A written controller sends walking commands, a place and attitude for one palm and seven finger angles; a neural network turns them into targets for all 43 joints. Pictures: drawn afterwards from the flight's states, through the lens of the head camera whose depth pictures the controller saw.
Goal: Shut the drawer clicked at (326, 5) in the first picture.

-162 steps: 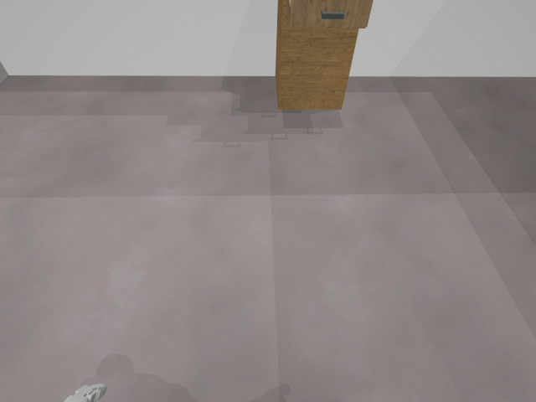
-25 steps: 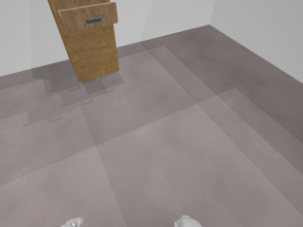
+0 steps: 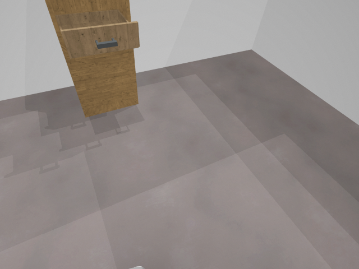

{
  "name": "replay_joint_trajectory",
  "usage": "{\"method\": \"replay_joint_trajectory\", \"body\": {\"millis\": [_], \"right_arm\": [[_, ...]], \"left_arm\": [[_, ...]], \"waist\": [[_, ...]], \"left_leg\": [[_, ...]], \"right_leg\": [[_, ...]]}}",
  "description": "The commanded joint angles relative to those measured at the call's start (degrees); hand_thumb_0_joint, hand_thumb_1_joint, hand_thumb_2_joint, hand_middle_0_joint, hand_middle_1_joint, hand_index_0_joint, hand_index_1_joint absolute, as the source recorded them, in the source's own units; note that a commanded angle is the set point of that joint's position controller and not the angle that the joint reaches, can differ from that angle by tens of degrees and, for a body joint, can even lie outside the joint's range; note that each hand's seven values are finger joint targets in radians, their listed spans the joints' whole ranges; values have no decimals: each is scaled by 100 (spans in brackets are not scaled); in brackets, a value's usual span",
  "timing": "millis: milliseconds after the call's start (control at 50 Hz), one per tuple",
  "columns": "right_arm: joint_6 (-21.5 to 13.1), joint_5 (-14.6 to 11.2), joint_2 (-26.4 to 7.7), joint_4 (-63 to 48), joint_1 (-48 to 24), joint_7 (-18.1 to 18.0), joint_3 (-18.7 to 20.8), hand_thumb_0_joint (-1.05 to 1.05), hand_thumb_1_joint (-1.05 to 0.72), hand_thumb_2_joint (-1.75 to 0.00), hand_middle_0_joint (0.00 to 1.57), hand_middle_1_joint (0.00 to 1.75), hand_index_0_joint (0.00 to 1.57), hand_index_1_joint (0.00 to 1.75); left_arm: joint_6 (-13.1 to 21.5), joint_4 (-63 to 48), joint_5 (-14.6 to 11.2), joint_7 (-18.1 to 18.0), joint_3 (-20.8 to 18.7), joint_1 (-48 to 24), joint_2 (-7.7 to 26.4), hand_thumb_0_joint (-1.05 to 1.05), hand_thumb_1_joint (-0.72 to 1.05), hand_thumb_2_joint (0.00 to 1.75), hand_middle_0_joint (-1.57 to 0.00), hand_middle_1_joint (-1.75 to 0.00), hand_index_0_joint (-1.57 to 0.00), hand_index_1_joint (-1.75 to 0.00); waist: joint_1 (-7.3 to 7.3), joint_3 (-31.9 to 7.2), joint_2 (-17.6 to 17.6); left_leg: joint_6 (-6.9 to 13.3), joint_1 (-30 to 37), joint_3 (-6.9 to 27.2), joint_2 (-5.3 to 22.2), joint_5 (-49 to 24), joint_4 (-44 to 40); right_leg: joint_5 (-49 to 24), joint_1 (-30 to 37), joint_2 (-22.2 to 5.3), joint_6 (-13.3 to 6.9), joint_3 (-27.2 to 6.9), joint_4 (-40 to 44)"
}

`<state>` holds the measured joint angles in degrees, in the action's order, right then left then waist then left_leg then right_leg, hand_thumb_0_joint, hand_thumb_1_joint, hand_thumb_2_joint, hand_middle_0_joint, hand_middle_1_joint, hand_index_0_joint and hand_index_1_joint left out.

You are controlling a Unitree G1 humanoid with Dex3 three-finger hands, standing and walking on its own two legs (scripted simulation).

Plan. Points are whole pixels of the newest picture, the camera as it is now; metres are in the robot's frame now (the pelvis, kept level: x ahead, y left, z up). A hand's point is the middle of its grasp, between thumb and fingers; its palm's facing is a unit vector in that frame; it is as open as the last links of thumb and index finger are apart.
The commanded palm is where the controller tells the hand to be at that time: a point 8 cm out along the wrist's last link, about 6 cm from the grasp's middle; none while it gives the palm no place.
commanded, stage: walk to a spot facing it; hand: left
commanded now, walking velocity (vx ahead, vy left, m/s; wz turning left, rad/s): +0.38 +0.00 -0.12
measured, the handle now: (106, 42) +1.16 +0.46 -0.08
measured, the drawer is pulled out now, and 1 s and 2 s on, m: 0.21 0.21 0.21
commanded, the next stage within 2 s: turn to face it in 1.30 s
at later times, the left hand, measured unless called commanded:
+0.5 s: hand (132, 199) +0.34 +0.16 -0.16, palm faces -0.13 -0.97 -0.18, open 7.3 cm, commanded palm none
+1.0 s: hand (134, 182) +0.41 +0.17 -0.19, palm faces +0.04 -0.99 -0.14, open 7.3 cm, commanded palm none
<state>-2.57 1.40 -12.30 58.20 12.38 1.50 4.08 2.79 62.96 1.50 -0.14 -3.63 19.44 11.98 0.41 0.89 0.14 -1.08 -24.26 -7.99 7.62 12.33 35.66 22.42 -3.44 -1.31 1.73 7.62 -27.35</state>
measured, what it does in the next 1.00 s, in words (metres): walks ahead: right foot, then left foot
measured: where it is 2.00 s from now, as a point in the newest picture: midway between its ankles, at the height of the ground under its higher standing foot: (187, 184)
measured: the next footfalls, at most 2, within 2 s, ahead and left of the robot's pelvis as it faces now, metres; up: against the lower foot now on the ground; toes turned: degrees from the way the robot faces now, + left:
right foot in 0.54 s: +0.37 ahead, -0.14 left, +0.00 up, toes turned -15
left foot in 0.96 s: +0.58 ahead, +0.09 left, +0.00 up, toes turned +7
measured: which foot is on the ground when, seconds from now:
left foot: down 0.00-0.54, up 0.56-0.94, down 0.96-1.00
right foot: down 0.00-0.02, up 0.04-0.52, down 0.54-0.98, up 1.00-1.00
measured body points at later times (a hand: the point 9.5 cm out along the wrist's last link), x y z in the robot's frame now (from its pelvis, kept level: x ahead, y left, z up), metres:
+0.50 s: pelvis +0.22 -0.01 +0.01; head +0.25 -0.02 +0.45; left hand +0.34 +0.21 -0.14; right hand +0.09 -0.17 -0.15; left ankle +0.10 +0.10 -0.73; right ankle +0.33 -0.13 -0.71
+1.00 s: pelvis +0.45 +0.00 +0.00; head +0.47 +0.03 +0.45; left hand +0.41 +0.22 -0.17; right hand +0.56 -0.25 -0.12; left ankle +0.54 +0.08 -0.73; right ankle +0.34 -0.13 -0.71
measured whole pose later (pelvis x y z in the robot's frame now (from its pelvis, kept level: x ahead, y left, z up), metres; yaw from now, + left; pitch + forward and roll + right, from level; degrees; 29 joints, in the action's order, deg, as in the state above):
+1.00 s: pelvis +0.45 +0.00 +0.00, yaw -4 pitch -1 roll -2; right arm -3.6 1.9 -10.4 55.8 6.5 1.6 3.1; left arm 2.5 64.9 1.0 0.0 -3.0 21.5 10.0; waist 2.3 2.6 -1.4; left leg 2.7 -23.0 -9.9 5.7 11.8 36.4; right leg 26.5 -6.3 -3.7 0.7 8.8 -38.8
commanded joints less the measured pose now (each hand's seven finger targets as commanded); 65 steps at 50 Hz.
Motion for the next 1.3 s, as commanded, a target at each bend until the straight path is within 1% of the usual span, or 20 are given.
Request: {"method": "replay_joint_trajectory", "body": {"millis": [0,40,80,160,280,420,480,500,520,540,580,660,840,880,920,960,980,1020,1080,1280], "right_arm": [[-139,119,-1467,325,2311,-128,245,0,-90,-90,20,30,20,30],[-100,35,-1048,187,1591,-233,110,0,-90,-90,20,30,20,30],[-204,49,-590,60,1014,-246,-30,0,-90,-90,20,30,20,30],[-288,-25,-390,127,850,-266,-58,0,-90,-90,20,30,20,30],[-279,-42,-241,435,1369,-262,-18,0,-90,-90,20,30,20,30],[-204,41,-205,710,1723,-261,-29,0,-90,-90,20,30,20,30],[-195,-32,-260,719,1450,-238,-7,0,-90,-90,20,30,20,30],[-213,-98,-27,611,1582,-175,-41,0,-90,-90,20,30,20,30],[-217,-116,196,385,1496,-179,-116,0,-90,-90,20,30,20,30],[-165,-152,77,302,1122,-191,-73,0,-90,-90,20,30,20,30],[-122,-50,111,206,613,-172,-47,0,-90,-90,20,30,20,30],[104,24,366,350,1135,-128,-64,0,-90,-90,20,30,20,30],[-1,1,89,-376,-359,74,-86,0,-90,-90,20,30,20,30],[-36,5,-22,-390,-359,62,-70,0,-90,-90,20,30,20,30],[-102,43,-366,-102,631,-16,13,0,-90,-90,20,30,20,30],[-98,92,-1462,195,2022,-122,253,0,-90,-90,20,30,20,30],[-79,55,-1231,234,1765,-208,189,0,-90,-90,20,30,20,30],[-135,27,-678,-39,906,-224,37,0,-90,-90,20,30,20,30],[-247,-5,-278,-42,574,-257,-67,0,-90,-90,20,30,20,30],[-242,-19,-289,185,1178,-303,-18,0,-90,-90,20,30,20,30]], "left_arm": [[55,-607,-81,97,-19,-124,173,0,90,90,-20,-30,-20,-30],[37,-658,-41,94,-42,-616,376,0,90,90,-20,-30,-20,-30],[5,-465,26,178,-53,-511,221,0,90,90,-20,-30,-20,-30],[-191,-327,36,168,-34,-114,15,0,90,90,-20,-30,-20,-30],[-221,-643,34,178,-22,-976,-101,0,90,90,-20,-30,-20,-30],[-79,-867,16,168,-11,-1574,-121,0,90,90,-20,-30,-20,-30],[49,-307,62,115,-140,217,259,0,90,90,-20,-30,-20,-30],[125,-89,84,42,-295,1056,840,0,90,90,-20,-30,-20,-30],[124,25,-23,5,-358,1480,1346,0,90,90,-20,-30,-20,-30],[89,-46,-86,-35,-374,1093,1254,0,90,90,-20,-30,-20,-30],[103,-291,-67,-59,-175,123,622,0,90,90,-20,-30,-20,-30],[207,-350,23,-94,-54,-285,160,0,90,90,-20,-30,-20,-30],[211,-160,3,-33,-54,125,596,0,90,90,-20,-30,-20,-30],[181,-141,-11,-35,-67,153,634,0,90,90,-20,-30,-20,-30],[146,-176,-47,-26,-76,52,598,0,90,90,-20,-30,-20,-30],[132,-498,-87,50,6,9,196,0,90,90,-20,-30,-20,-30],[98,-520,-54,8,-32,-294,335,0,90,90,-20,-30,-20,-30],[68,-405,-27,91,-66,-420,198,0,90,90,-20,-30,-20,-30],[-124,-170,25,98,-68,105,-70,0,90,90,-20,-30,-20,-30],[-319,-756,28,196,-115,-952,-108,0,90,90,-20,-30,-20,-30]], "waist": [[-890,-392,2512],[-661,42,1193],[-329,332,494],[-22,264,590],[-199,571,430],[-339,620,603],[537,-322,239],[826,-1101,-885],[712,-1345,-1547],[690,-1144,-1053],[350,-90,-400],[-245,194,-535],[75,442,-568],[7,500,-423],[-491,68,182],[-907,-648,2361],[-845,-554,1700],[-441,141,639],[-22,199,518],[-158,573,507]], "left_leg": [[829,3108,3205,1906,1467,-2317],[956,2391,3216,1998,1971,-2530],[720,1734,1941,1496,1046,-2550],[719,1516,694,1087,-11,-2682],[856,2121,192,1039,-691,-2770],[800,2449,-42,1112,-1945,-2083],[467,1842,-480,695,-3023,183],[246,472,-679,217,-1339,1952],[94,-921,-228,-538,1964,3666],[203,-1126,453,-270,1798,4392],[186,-1260,723,219,748,4204],[-6,-521,522,343,434,2968],[8,-379,84,67,-33,378],[67,165,-75,-58,23,13],[172,1919,-114,-221,-9,-670],[992,3456,3157,1932,687,-2151],[977,3185,3268,2023,1003,-2345],[805,2131,2193,1640,888,-2439],[528,1485,885,1155,0,-2575],[776,2464,-305,1217,-1709,-2484]], "right_leg": [[1092,-3136,245,-260,52,-3523],[347,-3724,-311,-370,-741,-4780],[-438,-3399,-580,-284,-778,-4542],[-992,-3089,-655,-98,-630,-3966],[-1413,-3471,-755,37,-322,-2386],[-1127,-2637,-351,-285,49,-888],[-1409,-97,-23,-567,209,-262],[-1273,1427,-1282,-966,-1349,7],[-1932,2076,-2455,-1529,-3443,689],[-1173,1508,-2590,-1617,-3513,1073],[-704,-71,-2126,-1231,-2373,1355],[-1095,-1370,-1640,-996,-997,1671],[-1296,-469,-1537,-959,-743,1508],[-1443,-542,-1536,-906,-721,1271],[-2148,-1076,-1107,-664,-237,-256],[1098,-3086,94,-216,108,-3642],[861,-3400,-148,-310,-593,-4422],[-207,-3454,-589,-302,-792,-4625],[-842,-2914,-619,-185,-772,-4313],[-1480,-3809,-678,-3,-305,-2606]]}}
